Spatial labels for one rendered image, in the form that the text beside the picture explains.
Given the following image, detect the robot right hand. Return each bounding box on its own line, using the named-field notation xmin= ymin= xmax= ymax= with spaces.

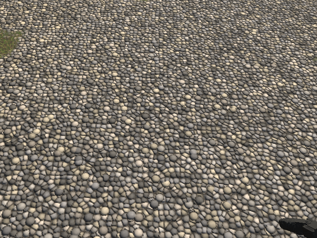
xmin=278 ymin=218 xmax=317 ymax=238

